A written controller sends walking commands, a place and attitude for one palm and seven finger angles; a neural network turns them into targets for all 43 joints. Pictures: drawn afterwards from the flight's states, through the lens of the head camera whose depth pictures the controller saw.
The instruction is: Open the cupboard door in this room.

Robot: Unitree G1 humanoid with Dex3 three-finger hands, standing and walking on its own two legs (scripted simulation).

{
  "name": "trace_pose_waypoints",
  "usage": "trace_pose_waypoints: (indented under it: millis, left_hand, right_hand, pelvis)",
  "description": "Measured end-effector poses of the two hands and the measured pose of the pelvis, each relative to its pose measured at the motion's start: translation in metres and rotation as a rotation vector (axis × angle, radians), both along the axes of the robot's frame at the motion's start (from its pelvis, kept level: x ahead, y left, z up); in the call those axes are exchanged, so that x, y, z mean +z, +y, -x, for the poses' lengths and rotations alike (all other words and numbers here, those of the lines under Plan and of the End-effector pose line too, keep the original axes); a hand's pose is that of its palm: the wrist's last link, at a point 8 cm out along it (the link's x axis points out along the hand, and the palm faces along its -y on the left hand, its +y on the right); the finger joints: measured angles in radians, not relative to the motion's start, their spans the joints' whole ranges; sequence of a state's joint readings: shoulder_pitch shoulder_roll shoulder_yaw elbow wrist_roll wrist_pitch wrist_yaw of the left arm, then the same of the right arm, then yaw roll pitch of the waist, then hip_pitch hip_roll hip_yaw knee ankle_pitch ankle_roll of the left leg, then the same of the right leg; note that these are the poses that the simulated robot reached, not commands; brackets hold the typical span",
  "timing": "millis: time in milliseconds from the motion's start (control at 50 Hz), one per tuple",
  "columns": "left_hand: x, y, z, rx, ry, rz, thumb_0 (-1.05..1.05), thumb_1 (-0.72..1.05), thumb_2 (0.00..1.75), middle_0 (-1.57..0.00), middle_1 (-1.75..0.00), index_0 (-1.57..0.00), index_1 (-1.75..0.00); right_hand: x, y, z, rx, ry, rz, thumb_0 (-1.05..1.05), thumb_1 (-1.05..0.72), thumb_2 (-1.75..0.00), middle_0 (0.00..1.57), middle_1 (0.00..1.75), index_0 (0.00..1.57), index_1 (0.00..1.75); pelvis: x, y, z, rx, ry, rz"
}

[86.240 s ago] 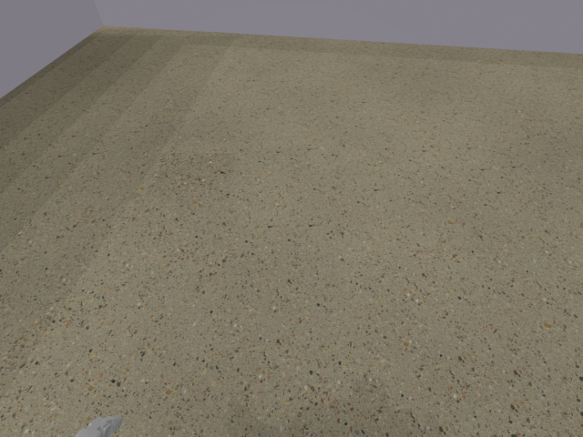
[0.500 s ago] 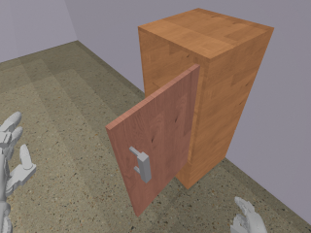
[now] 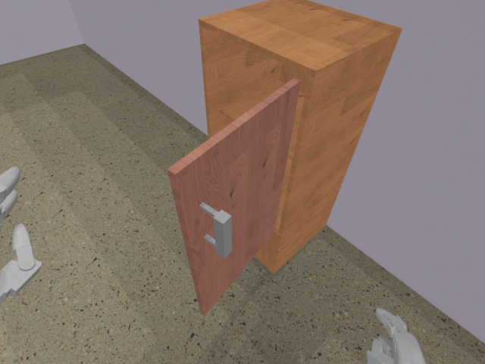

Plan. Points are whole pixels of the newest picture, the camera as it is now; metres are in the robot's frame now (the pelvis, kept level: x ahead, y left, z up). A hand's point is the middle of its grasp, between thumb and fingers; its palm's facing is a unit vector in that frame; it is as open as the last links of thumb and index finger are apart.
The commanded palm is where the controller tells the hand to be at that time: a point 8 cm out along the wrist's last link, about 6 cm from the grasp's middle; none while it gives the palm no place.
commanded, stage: step back with the hand held close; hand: left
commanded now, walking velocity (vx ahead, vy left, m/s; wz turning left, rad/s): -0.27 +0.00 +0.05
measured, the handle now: (215, 230) +0.36 +0.08 +0.00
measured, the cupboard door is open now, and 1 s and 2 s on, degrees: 100 100 100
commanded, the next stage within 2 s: stop stepping back and stand still in 0.68 s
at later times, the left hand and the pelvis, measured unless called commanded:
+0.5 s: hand out of the picture +0.12 +0.28 +0.17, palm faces +0.44 -0.76 -0.48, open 7.4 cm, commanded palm +0.05 +0.32 +0.18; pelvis -0.08 +0.01 -0.01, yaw +2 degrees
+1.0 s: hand out of the picture +0.03 +0.24 +0.18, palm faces +0.36 -0.81 -0.46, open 7.4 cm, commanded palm -0.02 +0.28 +0.18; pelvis -0.17 -0.01 -0.01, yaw -3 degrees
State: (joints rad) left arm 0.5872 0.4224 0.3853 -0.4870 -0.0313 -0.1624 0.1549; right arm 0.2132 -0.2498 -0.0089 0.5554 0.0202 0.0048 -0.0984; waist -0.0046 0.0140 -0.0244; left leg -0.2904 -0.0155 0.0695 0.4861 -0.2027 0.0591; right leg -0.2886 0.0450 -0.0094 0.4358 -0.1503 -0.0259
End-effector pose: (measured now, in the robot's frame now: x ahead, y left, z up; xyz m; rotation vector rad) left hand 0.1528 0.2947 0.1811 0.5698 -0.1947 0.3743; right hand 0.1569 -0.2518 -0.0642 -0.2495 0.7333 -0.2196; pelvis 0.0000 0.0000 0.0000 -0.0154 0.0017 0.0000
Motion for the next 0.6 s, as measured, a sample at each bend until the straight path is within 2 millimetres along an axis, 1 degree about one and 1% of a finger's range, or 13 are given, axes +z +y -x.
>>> trace_pose_waypoints:
  millis: [80,180,240,300,380,460,540,600]
  left_hand:
    - [0.000,0.007,0.018,0.034,-0.029,-0.021,0.01,0.88,0.90,-0.22,-0.30,-0.21,-0.30]
    - [0.001,0.014,0.041,0.111,-0.066,-0.043,0.01,0.88,0.90,-0.22,-0.30,-0.21,-0.30]
    - [-0.002,0.013,0.052,0.129,-0.065,-0.024,0.01,0.89,0.90,-0.22,-0.30,-0.21,-0.30]
    - [-0.004,0.009,0.059,0.105,-0.066,0.005,0.01,0.89,0.90,-0.21,-0.30,-0.21,-0.30]
    - [-0.002,0.008,0.065,0.039,-0.093,0.012,0.01,0.88,0.90,-0.22,-0.30,-0.21,-0.30]
    - [0.002,0.017,0.073,-0.007,-0.115,-0.022,0.01,0.88,0.90,-0.22,-0.30,-0.21,-0.30]
    - [0.005,0.028,0.086,0.006,-0.099,-0.046,0.01,0.88,0.90,-0.22,-0.30,-0.21,-0.30]
    - [0.006,0.029,0.098,0.020,-0.103,-0.019,0.01,0.88,0.90,-0.22,-0.30,-0.21,-0.30]
  right_hand:
    - [-0.003,0.011,0.011,0.031,-0.013,0.005,0.01,-0.90,-0.90,0.20,0.30,0.20,0.30]
    - [-0.017,0.022,0.022,0.085,0.006,-0.002,0.01,-0.90,-0.90,0.20,0.30,0.20,0.30]
    - [-0.025,0.026,0.028,0.102,0.025,-0.029,0.01,-0.90,-0.90,0.20,0.30,0.20,0.30]
    - [-0.026,0.028,0.035,0.109,0.043,-0.046,0.01,-0.90,-0.90,0.20,0.30,0.20,0.30]
    - [-0.019,0.027,0.045,0.098,0.046,-0.023,0.01,-0.90,-0.90,0.20,0.30,0.20,0.30]
    - [-0.006,0.028,0.052,0.086,0.009,0.013,0.01,-0.90,-0.90,0.20,0.30,0.20,0.30]
    - [0.006,0.031,0.062,0.090,-0.052,0.025,0.01,-0.90,-0.90,0.20,0.30,0.20,0.30]
    - [0.011,0.033,0.073,0.096,-0.065,0.015,0.01,-0.90,-0.90,0.20,0.30,0.20,0.30]
  pelvis:
    - [-0.004,0.004,0.013,0.020,-0.007,-0.001]
    - [-0.009,0.002,0.024,0.066,0.007,-0.002]
    - [-0.011,0.000,0.034,0.069,0.012,0.006]
    - [-0.010,-0.001,0.042,0.070,0.012,0.012]
    - [-0.009,0.003,0.051,0.067,0.008,0.017]
    - [-0.009,0.009,0.067,0.049,-0.002,0.013]
    - [-0.005,0.011,0.084,0.034,0.012,0.040]
    - [-0.002,0.010,0.097,0.011,0.036,0.052]
